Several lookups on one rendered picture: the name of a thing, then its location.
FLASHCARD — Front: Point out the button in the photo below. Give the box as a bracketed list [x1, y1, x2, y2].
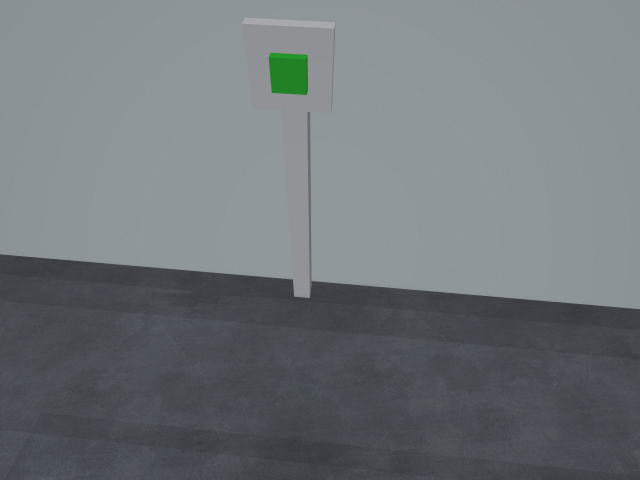
[269, 53, 308, 95]

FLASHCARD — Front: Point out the panel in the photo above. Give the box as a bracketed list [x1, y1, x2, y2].
[242, 18, 335, 298]

